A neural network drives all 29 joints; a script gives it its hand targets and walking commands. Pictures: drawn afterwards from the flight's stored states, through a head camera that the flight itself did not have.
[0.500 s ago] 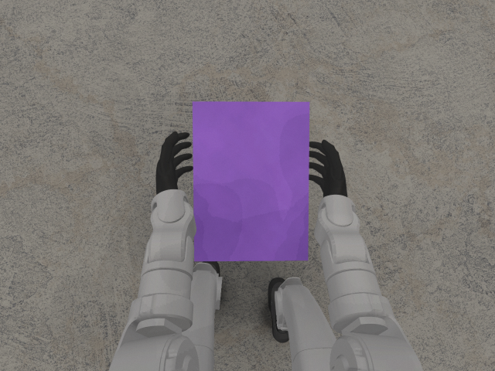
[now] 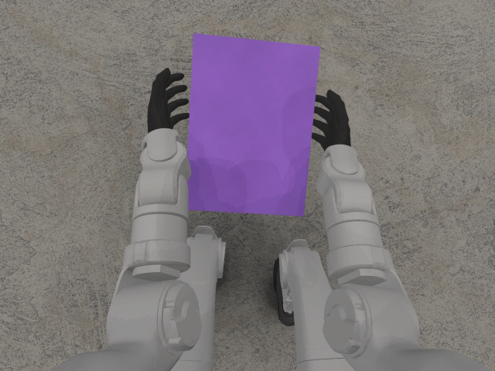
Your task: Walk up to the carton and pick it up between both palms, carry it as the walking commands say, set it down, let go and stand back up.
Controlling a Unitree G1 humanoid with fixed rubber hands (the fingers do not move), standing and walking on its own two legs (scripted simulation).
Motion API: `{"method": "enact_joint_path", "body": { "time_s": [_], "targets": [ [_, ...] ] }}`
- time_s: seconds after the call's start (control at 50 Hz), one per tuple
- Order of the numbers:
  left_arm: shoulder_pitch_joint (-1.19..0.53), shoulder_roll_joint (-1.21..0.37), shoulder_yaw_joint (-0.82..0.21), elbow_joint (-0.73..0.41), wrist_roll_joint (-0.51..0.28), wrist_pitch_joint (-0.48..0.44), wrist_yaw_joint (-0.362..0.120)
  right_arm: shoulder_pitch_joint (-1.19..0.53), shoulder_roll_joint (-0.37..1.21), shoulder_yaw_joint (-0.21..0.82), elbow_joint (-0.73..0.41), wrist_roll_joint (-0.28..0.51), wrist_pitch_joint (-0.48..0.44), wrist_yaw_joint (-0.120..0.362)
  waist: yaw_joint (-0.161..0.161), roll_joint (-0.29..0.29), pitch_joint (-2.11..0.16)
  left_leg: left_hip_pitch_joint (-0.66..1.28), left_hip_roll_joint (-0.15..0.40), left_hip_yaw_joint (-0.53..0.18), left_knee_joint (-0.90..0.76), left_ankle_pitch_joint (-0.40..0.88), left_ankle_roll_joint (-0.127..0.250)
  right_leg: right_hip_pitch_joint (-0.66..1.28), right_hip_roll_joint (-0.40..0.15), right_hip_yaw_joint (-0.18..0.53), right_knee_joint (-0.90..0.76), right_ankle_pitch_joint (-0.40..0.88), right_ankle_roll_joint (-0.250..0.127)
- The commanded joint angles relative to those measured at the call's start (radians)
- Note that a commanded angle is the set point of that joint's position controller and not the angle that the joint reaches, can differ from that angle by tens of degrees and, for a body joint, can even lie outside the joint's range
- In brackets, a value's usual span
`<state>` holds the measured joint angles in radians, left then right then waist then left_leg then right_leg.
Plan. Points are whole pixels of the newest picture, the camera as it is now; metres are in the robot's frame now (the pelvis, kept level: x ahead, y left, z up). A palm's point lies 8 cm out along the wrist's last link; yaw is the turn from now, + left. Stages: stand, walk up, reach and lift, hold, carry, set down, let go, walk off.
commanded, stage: set down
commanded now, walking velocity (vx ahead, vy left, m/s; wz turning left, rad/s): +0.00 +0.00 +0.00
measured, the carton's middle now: (245, 132) +0.47 +0.04 -0.17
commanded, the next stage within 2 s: none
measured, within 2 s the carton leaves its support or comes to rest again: neither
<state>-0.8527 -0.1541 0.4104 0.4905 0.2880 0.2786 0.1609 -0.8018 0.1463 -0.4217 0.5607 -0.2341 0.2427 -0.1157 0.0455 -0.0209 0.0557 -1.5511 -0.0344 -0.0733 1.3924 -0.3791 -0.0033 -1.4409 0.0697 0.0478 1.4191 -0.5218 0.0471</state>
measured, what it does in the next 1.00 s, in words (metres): lowers itself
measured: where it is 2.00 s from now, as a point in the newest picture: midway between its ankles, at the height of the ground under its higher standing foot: (246, 292)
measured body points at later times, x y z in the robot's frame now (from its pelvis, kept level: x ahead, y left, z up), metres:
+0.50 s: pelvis -0.01 +0.00 -0.06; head +0.28 +0.03 +0.28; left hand +0.48 +0.17 -0.15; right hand +0.48 -0.10 -0.17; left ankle +0.12 +0.11 -0.57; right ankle +0.07 -0.14 -0.57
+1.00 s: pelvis -0.01 +0.00 -0.11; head +0.33 +0.03 +0.18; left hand +0.51 +0.17 -0.24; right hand +0.51 -0.10 -0.25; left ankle +0.12 +0.11 -0.57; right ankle +0.07 -0.14 -0.57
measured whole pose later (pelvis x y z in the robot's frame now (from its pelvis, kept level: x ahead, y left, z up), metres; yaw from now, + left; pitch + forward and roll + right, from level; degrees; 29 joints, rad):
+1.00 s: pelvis -0.01 +0.00 -0.11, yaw -3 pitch +45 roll -5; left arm -1.20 -0.04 0.49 0.59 0.29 0.31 0.11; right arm -1.12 0.06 -0.45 0.56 -0.23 0.32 -0.12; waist 0.06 -0.01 0.07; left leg -2.09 -0.04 -0.07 1.73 -0.42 0.00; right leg -1.97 0.10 0.05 1.77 -0.59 0.08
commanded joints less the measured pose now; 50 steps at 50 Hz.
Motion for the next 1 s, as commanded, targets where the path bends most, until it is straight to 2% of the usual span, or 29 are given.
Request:
{"method": "enact_joint_path", "body": {
  "time_s": [0.0,0.02,0.04,0.08,0.1,0.12,0.14,0.2,0.22,0.28,0.3,0.32,0.36,0.42,0.48,0.5,0.54,0.6,0.62,0.64,0.68,0.7,0.76,0.78,0.82,0.86,0.88,0.96,0.98],
  "targets": [
    [-0.481,-0.997,-0.550,0.279,-0.066,0.029,-0.283,-0.911,0.811,0.589,-0.010,0.166,-0.042,0.295,0.038,0.061,-1.150,0.710,-0.118,0.040,-0.058,0.203,-0.019,-0.030,0.160,-0.089,-0.058,0.104,-0.039],
    [-0.488,-0.999,-0.588,0.242,-0.088,0.020,-0.282,-0.903,0.830,0.599,-0.037,0.177,-0.049,0.295,0.027,0.064,-1.220,0.761,-0.123,0.023,-0.037,0.276,-0.021,-0.052,0.165,-0.105,-0.041,0.127,-0.032],
    [-0.460,-1.011,-0.567,0.277,-0.081,0.030,-0.283,-0.962,0.811,0.629,-0.081,0.202,-0.047,0.293,0.070,0.064,-1.262,0.736,-0.117,0.052,-0.029,0.260,-0.020,-0.002,0.162,-0.089,-0.040,0.127,-0.036],
    [-0.509,-0.970,-0.588,0.243,-0.105,0.028,-0.286,-0.956,0.828,0.634,-0.066,0.204,-0.042,0.286,0.051,0.036,-1.231,0.707,-0.116,0.031,-0.006,0.278,-0.017,-0.061,0.164,-0.097,-0.019,0.135,-0.032],
    [-0.502,-0.980,-0.574,0.296,-0.082,0.038,-0.275,-1.022,0.792,0.625,-0.083,0.209,-0.045,0.286,0.084,0.078,-1.200,0.693,-0.121,0.044,-0.013,0.217,-0.024,-0.098,0.171,-0.099,-0.001,0.077,-0.035],
    [-0.466,-0.968,-0.496,0.369,-0.068,0.048,-0.282,-1.002,0.800,0.600,-0.029,0.189,-0.034,0.289,0.078,0.033,-1.105,0.646,-0.119,0.034,-0.022,0.181,-0.013,-0.123,0.169,-0.099,-0.013,0.071,-0.034],
    [-0.480,-0.970,-0.500,0.353,-0.062,0.050,-0.283,-1.011,0.771,0.592,-0.069,0.185,-0.039,0.287,0.059,0.049,-1.159,0.661,-0.119,0.036,-0.004,0.194,-0.015,-0.126,0.169,-0.105,0.000,0.073,-0.032],
    [-0.558,-0.952,-0.529,0.287,-0.081,0.040,-0.284,-1.065,0.775,0.600,-0.105,0.218,-0.045,0.285,0.075,0.062,-1.238,0.684,-0.119,0.043,0.031,0.238,-0.021,-0.130,0.171,-0.107,0.031,0.107,-0.031],
    [-0.589,-0.946,-0.528,0.287,-0.085,0.039,-0.282,-1.075,0.762,0.588,-0.084,0.209,-0.037,0.282,0.041,0.040,-1.221,0.650,-0.118,0.037,0.040,0.249,-0.020,-0.139,0.166,-0.122,0.039,0.104,-0.023],
    [-0.574,-0.940,-0.494,0.294,-0.072,0.043,-0.279,-1.100,0.783,0.597,-0.090,0.225,-0.033,0.282,0.114,0.055,-1.205,0.616,-0.117,0.062,0.060,0.260,-0.015,-0.137,0.168,-0.097,0.048,0.108,-0.029],
    [-0.621,-0.935,-0.516,0.288,-0.084,0.045,-0.277,-1.121,0.765,0.595,-0.103,0.228,-0.036,0.284,0.088,0.070,-1.234,0.637,-0.122,0.046,0.070,0.240,-0.019,-0.188,0.171,-0.117,0.078,0.084,-0.025],
    [-0.616,-0.911,-0.493,0.303,-0.081,0.045,-0.278,-1.117,0.781,0.610,-0.082,0.221,-0.025,0.280,0.095,0.014,-1.194,0.601,-0.119,0.058,0.075,0.218,-0.011,-0.163,0.167,-0.115,0.063,0.072,-0.017],
    [-0.615,-0.908,-0.460,0.359,-0.068,0.059,-0.291,-1.064,0.765,0.544,0.025,0.190,-0.011,0.276,0.064,0.056,-1.131,0.532,-0.117,0.069,0.074,0.149,-0.022,-0.206,0.168,-0.122,0.069,0.037,-0.024],
    [-0.616,-0.878,-0.408,0.356,-0.050,0.056,-0.293,-1.108,0.734,0.542,-0.023,0.186,-0.013,0.277,0.070,0.005,-1.179,0.529,-0.118,0.053,0.110,0.204,-0.012,-0.237,0.165,-0.131,0.092,0.063,-0.013],
    [-0.683,-0.903,-0.463,0.318,-0.095,0.057,-0.295,-1.144,0.717,0.551,-0.062,0.194,-0.018,0.275,0.048,0.053,-1.250,0.585,-0.115,0.049,0.126,0.235,-0.027,-0.258,0.174,-0.152,0.132,0.070,-0.019],
    [-0.669,-0.898,-0.451,0.340,-0.073,0.065,-0.292,-1.168,0.712,0.556,-0.062,0.202,-0.017,0.276,0.086,0.080,-1.206,0.567,-0.119,0.073,0.132,0.240,-0.032,-0.273,0.168,-0.133,0.119,0.062,-0.021],
    [-0.733,-0.863,-0.463,0.300,-0.105,0.058,-0.294,-1.211,0.722,0.568,-0.110,0.230,-0.017,0.271,0.076,0.056,-1.227,0.525,-0.109,0.065,0.154,0.243,-0.025,-0.251,0.165,-0.135,0.140,0.086,-0.020],
    [-0.746,-0.838,-0.423,0.365,-0.097,0.075,-0.297,-1.206,0.674,0.523,-0.016,0.191,0.006,0.269,0.038,0.019,-1.189,0.489,-0.116,0.052,0.154,0.151,-0.021,-0.312,0.163,-0.160,0.163,0.020,-0.011],
    [-0.747,-0.860,-0.435,0.358,-0.088,0.076,-0.296,-1.187,0.666,0.499,0.009,0.187,0.001,0.273,0.036,0.072,-1.139,0.502,-0.112,0.058,0.155,0.174,-0.037,-0.358,0.162,-0.152,0.154,0.014,-0.016],
    [-0.740,-0.860,-0.421,0.357,-0.094,0.068,-0.301,-1.193,0.689,0.510,0.010,0.191,0.003,0.270,0.060,0.034,-1.170,0.467,-0.116,0.074,0.172,0.194,-0.030,-0.310,0.160,-0.151,0.158,0.036,-0.021],
    [-0.728,-0.841,-0.420,0.368,-0.081,0.066,-0.294,-1.170,0.707,0.515,0.002,0.204,0.003,0.277,0.076,0.063,-1.187,0.508,-0.107,0.066,0.187,0.245,-0.029,-0.356,0.165,-0.154,0.185,0.052,-0.013],
    [-0.735,-0.825,-0.396,0.395,-0.086,0.073,-0.296,-1.186,0.684,0.512,0.017,0.193,0.009,0.279,0.063,0.025,-1.174,0.505,-0.110,0.049,0.196,0.217,-0.022,-0.409,0.164,-0.161,0.192,0.017,-0.011],
    [-0.788,-0.820,-0.434,0.298,-0.100,0.060,-0.295,-1.252,0.682,0.541,-0.066,0.227,-0.005,0.280,0.090,0.035,-1.215,0.535,-0.103,0.054,0.217,0.311,-0.025,-0.413,0.165,-0.166,0.210,0.068,-0.004],
    [-0.774,-0.821,-0.423,0.357,-0.109,0.057,-0.302,-1.207,0.686,0.530,-0.002,0.216,0.002,0.274,0.067,0.034,-1.164,0.480,-0.107,0.071,0.228,0.319,-0.027,-0.397,0.158,-0.158,0.197,0.078,-0.005],
    [-0.756,-0.811,-0.383,0.403,-0.085,0.068,-0.311,-1.188,0.678,0.499,0.040,0.196,0.010,0.273,0.080,0.049,-1.129,0.434,-0.104,0.085,0.230,0.255,-0.027,-0.414,0.161,-0.150,0.202,0.044,-0.013],
    [-0.806,-0.803,-0.390,0.367,-0.101,0.067,-0.311,-1.219,0.649,0.489,0.010,0.202,0.004,0.278,0.059,0.071,-1.134,0.473,-0.100,0.062,0.241,0.253,-0.033,-0.477,0.155,-0.162,0.224,0.029,-0.011],
    [-0.870,-0.795,-0.426,0.290,-0.135,0.052,-0.315,-1.231,0.657,0.512,-0.003,0.202,0.005,0.271,0.044,0.025,-1.196,0.471,-0.106,0.073,0.266,0.286,-0.033,-0.446,0.159,-0.165,0.230,0.047,-0.010],
    [-0.839,-0.765,-0.449,0.345,-0.124,0.056,-0.303,-1.226,0.621,0.517,0.002,0.235,-0.003,0.279,0.065,0.095,-1.185,0.529,-0.097,0.058,0.289,0.336,-0.037,-0.541,0.153,-0.175,0.264,0.042,0.001],
    [-0.898,-0.774,-0.471,0.280,-0.151,0.043,-0.304,-1.256,0.635,0.540,-0.025,0.236,-0.003,0.272,0.054,0.052,-1.231,0.502,-0.096,0.058,0.305,0.348,-0.031,-0.472,0.158,-0.172,0.279,0.074,-0.002]
  ]
}}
